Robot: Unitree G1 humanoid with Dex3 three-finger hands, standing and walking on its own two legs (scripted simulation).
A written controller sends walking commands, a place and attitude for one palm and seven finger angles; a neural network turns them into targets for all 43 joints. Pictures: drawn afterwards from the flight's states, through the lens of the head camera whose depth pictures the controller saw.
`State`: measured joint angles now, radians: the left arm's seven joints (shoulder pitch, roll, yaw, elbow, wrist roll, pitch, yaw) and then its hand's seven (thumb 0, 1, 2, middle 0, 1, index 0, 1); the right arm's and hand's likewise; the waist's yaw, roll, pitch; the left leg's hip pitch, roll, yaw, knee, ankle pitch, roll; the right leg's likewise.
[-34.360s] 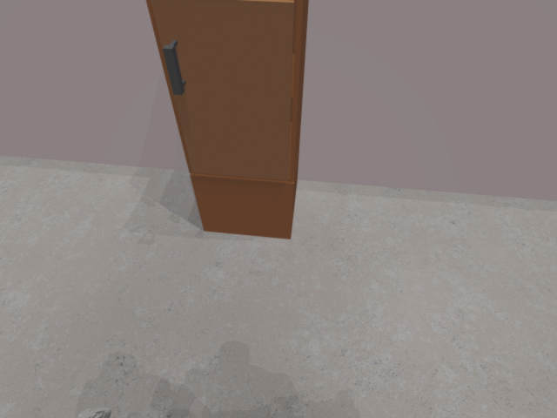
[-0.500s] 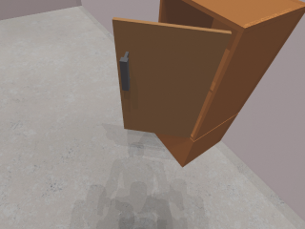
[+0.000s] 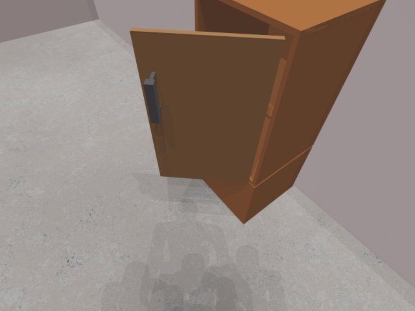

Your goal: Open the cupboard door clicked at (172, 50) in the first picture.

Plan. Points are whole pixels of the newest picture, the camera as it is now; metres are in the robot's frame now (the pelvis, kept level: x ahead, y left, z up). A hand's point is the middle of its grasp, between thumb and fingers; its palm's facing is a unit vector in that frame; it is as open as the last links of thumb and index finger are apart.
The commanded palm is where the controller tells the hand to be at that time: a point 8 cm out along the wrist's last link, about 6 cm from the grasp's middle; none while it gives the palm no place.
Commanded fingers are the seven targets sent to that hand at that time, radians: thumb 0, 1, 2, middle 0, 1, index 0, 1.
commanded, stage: look again from close up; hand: left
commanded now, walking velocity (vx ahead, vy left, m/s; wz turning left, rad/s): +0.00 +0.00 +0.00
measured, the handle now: (154, 97) +0.64 +0.18 +0.04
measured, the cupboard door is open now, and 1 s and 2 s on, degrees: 48 48 48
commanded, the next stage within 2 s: shuffle to correct the standing spot in 0.38 s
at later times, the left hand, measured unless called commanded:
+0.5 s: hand out of the picture -0.03 +0.17 -0.18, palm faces +0.04 -0.98 -0.18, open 7.3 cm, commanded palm none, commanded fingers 0.00 0.90 0.90 -0.20 -0.30 -0.20 -0.30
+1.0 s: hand out of the picture -0.01 +0.16 -0.18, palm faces +0.06 -0.98 -0.17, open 7.3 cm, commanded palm none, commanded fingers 0.00 0.90 0.90 -0.20 -0.30 -0.20 -0.30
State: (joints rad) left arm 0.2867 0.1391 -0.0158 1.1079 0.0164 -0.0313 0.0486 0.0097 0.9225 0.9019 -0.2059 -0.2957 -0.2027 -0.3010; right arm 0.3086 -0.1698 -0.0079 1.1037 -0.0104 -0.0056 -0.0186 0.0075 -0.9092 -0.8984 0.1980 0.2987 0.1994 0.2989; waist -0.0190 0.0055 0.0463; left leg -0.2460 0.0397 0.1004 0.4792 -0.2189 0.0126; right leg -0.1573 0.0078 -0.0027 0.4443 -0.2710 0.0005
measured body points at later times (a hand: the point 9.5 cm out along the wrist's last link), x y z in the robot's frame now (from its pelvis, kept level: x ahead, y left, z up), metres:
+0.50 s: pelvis -0.03 +0.00 +0.00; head -0.03 +0.01 +0.45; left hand -0.03 +0.22 -0.16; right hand -0.01 -0.23 -0.16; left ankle +0.02 +0.11 -0.74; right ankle -0.02 -0.12 -0.74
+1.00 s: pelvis +0.03 +0.00 -0.01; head +0.04 +0.00 +0.44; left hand -0.01 +0.22 -0.17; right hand +0.02 -0.22 -0.17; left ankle +0.02 +0.11 -0.74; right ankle -0.02 -0.12 -0.74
